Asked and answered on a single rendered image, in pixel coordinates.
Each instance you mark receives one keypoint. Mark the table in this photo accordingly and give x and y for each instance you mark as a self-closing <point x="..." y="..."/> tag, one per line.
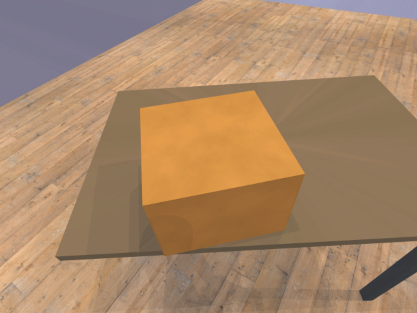
<point x="356" y="143"/>

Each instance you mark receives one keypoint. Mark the carton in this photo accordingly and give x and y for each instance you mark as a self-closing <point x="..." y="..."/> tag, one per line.
<point x="215" y="170"/>

